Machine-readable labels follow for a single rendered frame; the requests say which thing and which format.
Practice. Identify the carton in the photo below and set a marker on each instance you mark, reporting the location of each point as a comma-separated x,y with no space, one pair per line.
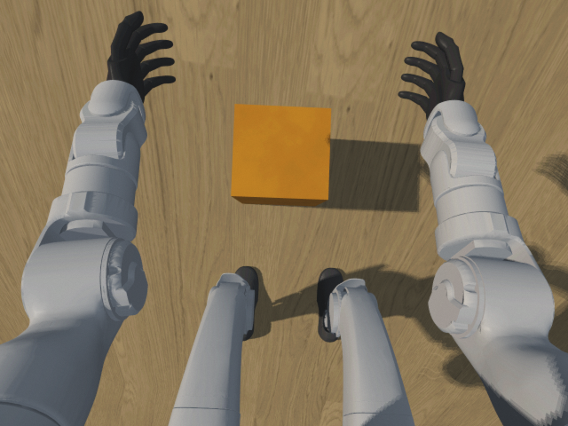
281,155

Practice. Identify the left robot forearm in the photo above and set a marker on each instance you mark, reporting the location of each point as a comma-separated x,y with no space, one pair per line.
101,178

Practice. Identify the left robot hand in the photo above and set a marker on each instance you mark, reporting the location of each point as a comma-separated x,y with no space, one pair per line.
125,65

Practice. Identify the robot left upper arm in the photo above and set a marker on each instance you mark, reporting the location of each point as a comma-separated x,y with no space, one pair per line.
77,295

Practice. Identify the right robot hand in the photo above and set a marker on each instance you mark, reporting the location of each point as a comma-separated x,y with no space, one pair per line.
448,83

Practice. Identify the robot right upper arm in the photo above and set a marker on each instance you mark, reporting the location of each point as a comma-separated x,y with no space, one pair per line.
499,313

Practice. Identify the right robot forearm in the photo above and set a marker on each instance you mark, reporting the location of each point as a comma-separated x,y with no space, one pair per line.
473,219

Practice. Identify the robot shin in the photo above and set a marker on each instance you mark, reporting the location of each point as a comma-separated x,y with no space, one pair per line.
350,283
229,277

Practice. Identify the robot left shin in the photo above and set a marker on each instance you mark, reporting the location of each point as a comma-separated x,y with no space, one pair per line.
229,277

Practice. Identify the robot right shin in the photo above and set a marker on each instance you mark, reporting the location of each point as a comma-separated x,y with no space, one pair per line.
350,283

